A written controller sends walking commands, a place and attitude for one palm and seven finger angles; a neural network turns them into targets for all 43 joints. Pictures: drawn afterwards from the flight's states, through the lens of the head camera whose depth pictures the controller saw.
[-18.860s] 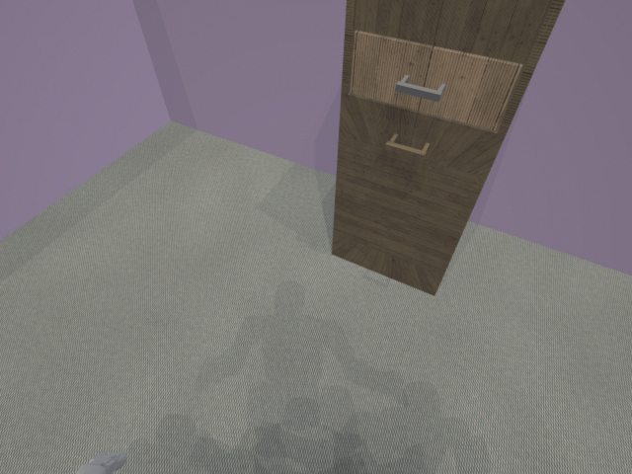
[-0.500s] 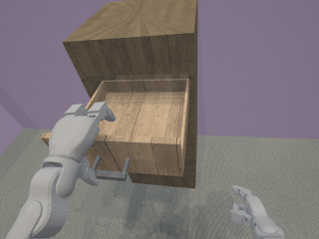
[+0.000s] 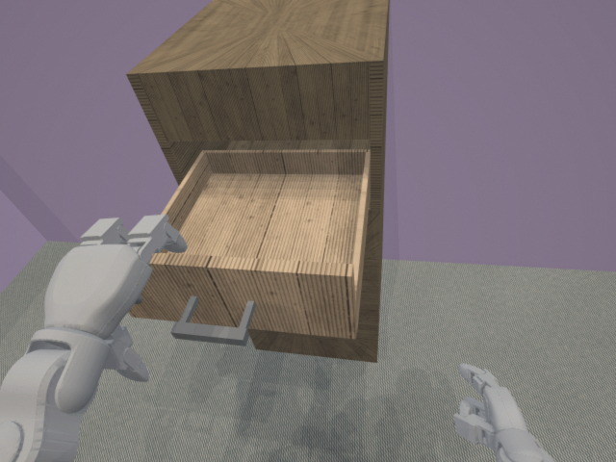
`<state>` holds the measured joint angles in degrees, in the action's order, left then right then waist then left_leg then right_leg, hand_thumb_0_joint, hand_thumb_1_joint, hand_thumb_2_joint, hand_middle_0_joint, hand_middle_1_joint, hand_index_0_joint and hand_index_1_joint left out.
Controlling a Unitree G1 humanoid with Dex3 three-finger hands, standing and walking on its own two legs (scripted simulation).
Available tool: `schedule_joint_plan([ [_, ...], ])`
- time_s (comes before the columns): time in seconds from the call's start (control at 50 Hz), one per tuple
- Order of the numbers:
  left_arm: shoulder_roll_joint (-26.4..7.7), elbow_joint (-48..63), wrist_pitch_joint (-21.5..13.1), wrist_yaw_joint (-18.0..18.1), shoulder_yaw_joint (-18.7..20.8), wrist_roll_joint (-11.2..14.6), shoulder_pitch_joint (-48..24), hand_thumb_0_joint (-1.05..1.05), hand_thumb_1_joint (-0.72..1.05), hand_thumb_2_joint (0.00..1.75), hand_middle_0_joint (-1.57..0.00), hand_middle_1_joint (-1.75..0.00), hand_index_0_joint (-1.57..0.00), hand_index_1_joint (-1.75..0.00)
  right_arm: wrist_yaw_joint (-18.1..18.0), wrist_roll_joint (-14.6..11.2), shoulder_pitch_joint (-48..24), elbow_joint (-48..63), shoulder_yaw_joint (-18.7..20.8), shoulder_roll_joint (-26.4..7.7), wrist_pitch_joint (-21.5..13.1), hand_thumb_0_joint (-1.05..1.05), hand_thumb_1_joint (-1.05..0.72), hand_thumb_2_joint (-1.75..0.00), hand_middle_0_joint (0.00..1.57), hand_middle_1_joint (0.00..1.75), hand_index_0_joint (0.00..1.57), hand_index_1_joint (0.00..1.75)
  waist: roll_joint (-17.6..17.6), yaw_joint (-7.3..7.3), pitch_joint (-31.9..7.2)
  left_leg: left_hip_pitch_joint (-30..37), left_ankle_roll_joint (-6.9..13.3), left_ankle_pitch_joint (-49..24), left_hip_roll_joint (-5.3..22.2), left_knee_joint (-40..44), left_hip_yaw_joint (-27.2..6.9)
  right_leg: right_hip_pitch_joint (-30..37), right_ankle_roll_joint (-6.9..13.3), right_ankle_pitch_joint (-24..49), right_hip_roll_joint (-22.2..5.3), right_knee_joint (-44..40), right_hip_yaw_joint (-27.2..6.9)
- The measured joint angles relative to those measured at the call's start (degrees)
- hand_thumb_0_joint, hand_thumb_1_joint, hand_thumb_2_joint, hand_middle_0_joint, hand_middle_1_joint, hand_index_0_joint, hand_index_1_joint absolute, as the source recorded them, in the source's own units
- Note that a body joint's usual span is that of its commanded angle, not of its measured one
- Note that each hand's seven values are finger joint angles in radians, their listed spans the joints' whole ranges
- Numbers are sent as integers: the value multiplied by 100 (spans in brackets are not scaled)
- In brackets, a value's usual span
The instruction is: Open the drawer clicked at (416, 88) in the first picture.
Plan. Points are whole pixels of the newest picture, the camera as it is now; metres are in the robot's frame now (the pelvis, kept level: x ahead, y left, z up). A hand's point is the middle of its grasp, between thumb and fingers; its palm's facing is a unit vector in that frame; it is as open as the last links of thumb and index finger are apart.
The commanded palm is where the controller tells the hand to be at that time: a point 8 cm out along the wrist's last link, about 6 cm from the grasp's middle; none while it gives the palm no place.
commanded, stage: draw the hand back to the body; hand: left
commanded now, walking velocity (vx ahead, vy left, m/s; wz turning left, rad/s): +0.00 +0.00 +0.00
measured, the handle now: (215, 320) +0.28 +0.20 +0.03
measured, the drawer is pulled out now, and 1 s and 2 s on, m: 0.30 0.30 0.30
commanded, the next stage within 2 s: step back with the hand held close in 1.10 s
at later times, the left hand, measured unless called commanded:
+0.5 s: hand (104, 273) +0.22 +0.23 +0.21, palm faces +0.41 -0.85 -0.33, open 12.1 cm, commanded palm +0.16 +0.27 +0.21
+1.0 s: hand (68, 288) +0.20 +0.26 +0.21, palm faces +0.49 -0.79 -0.37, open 7.9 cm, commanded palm +0.15 +0.30 +0.21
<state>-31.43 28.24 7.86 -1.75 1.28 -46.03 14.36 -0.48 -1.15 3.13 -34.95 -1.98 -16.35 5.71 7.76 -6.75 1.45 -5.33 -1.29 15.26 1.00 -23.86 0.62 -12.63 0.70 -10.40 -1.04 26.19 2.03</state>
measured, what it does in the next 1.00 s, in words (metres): stands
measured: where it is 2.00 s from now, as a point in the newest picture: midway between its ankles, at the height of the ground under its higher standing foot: outside the picture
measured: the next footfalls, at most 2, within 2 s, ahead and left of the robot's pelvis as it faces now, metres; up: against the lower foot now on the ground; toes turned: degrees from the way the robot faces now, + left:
none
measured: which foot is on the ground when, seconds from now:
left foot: down 0.00-1.00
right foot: down 0.00-1.00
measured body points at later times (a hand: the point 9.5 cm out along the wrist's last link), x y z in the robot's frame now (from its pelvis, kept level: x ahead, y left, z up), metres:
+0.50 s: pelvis +0.02 +0.02 +0.00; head +0.02 +0.01 +0.45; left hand +0.19 +0.28 +0.23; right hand +0.21 -0.19 -0.08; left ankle -0.02 +0.14 -0.74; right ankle +0.04 -0.11 -0.74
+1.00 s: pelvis +0.02 +0.02 +0.00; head +0.01 +0.01 +0.45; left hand +0.17 +0.30 +0.23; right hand +0.24 -0.18 -0.07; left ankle -0.02 +0.14 -0.74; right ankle +0.04 -0.11 -0.74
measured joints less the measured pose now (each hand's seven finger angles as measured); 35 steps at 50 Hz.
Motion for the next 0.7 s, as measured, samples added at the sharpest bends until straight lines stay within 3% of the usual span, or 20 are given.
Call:
schedule_joint_plan([
  [0.12, -103, 41, 23, 56, 237, 76, 156, -1, -49, 30, -32, -121, -32, -120, -15, -12, -1, 2, -10, 42, -4, 1, -91, -90, 20, 30, 20, 30, -39, -4, 11, 27, 32, -3, -33, 13, 2, 44, -35, 18, -32, -42, -6],
  [0.16, 238, 74, -314, 153, 621, 1935, 230, -1, -49, 31, -32, -120, -33, -120, -106, 6, 5, 23, -6, 132, -256, 1, -91, -90, 20, 30, 20, 30, -70, 79, 120, 61, 52, 14, -32, -25, -29, 118, -42, 19, -34, -63, 25],
  [0.18, 469, 115, -550, 250, 793, 2706, 328, -1, -48, 31, -32, -120, -33, -120, -174, 35, 26, 28, -31, 209, -454, 1, -91, -90, 20, 30, 20, 30, -122, 133, 169, 78, 55, 35, -21, -48, -31, 148, -43, 16, -22, -71, 29],
  [0.2, 695, 185, -762, 346, 905, 3298, 437, -1, -47, 31, -32, -119, -32, -119, -241, 62, 69, 41, -57, 290, -646, 1, -91, -90, 20, 30, 20, 30, -187, 182, 212, 104, 53, 55, -5, -60, -32, 186, -42, 14, -6, -89, 32],
  [0.24, 1054, 360, -1086, 514, 981, 4018, 583, -1, -44, 32, -32, -118, -32, -117, -353, 125, 223, 59, -92, 428, -982, 1, -91, -90, 20, 30, 20, 30, -328, 227, 259, 174, 41, 88, 28, -56, -37, 278, -37, 11, 26, -142, 40],
  [0.28, 1243, 479, -1342, 658, 1030, 4365, 638, -1, -41, 34, -31, -115, -32, -115, -420, 189, 392, 16, -113, 511, -1235, 1, -90, -90, 20, 30, 20, 30, -438, 235, 267, 255, 28, 120, 55, -43, -43, 379, -31, 2, 53, -197, 50],
  [0.4, 1377, 493, -1677, 828, 1326, 4704, 649, -1, -25, 41, -30, -105, -30, -105, -406, 255, 710, -207, -86, 549, -1477, 1, -90, -90, 20, 30, 20, 30, -570, 270, 246, 418, 46, 186, 60, 11, -63, 575, -54, -45, 57, -301, 74],
  [0.7, 1110, 596, -1646, 755, 1738, 4803, 1114, -1, 24, 62, -26, -72, -26, -72, -330, 244, 698, -223, 108, 428, -1449, 2, -90, -90, 20, 30, 20, 30, -496, 295, 100, 399, 121, 265, 6, 36, -24, 568, -146, -87, 7, -371, 33],
])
